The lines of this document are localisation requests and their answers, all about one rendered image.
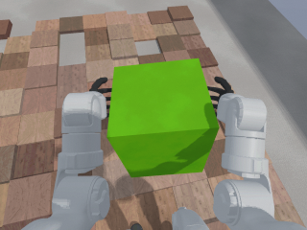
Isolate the right robot forearm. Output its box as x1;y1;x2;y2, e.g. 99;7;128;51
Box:
217;93;274;208

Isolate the robot right upper arm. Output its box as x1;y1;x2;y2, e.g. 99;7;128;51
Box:
213;179;307;230

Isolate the carton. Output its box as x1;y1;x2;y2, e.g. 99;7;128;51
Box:
106;58;220;178

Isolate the right robot hand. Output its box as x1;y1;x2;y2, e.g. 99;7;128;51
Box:
207;77;234;117

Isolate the right robot thigh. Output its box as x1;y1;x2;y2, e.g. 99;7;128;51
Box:
172;209;209;230

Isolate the left robot hand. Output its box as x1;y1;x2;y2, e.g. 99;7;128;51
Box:
89;77;112;118

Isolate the left robot forearm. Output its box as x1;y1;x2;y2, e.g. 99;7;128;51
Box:
52;91;107;212

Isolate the robot left upper arm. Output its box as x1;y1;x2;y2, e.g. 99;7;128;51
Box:
21;175;110;230

